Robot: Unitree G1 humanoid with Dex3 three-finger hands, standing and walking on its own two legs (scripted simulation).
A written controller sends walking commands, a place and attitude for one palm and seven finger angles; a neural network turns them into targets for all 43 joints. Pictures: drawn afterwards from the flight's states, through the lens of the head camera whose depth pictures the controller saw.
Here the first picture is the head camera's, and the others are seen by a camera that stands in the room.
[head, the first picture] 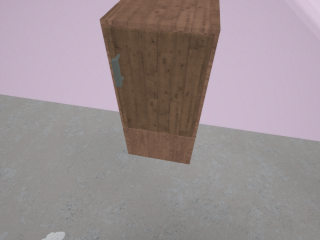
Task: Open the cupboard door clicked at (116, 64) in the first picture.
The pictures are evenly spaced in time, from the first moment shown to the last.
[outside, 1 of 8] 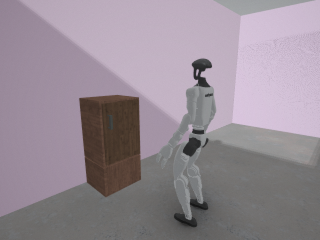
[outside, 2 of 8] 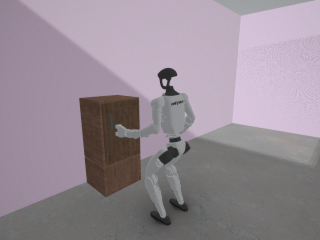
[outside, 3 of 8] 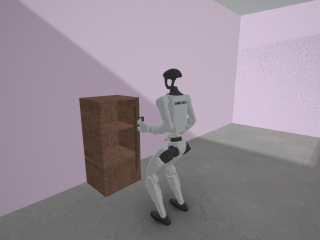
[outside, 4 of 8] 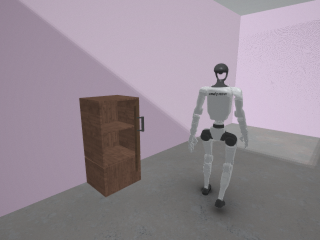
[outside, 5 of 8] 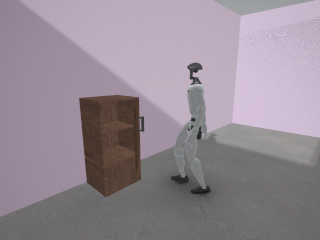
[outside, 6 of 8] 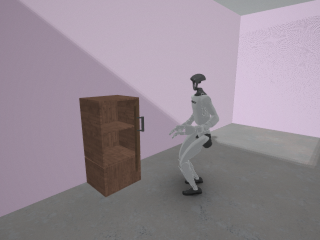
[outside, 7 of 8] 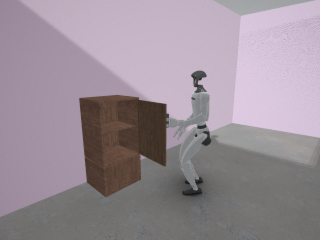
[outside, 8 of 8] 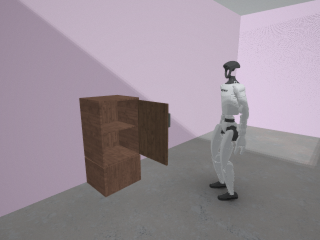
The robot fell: no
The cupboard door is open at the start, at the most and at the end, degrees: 0 89 89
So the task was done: yes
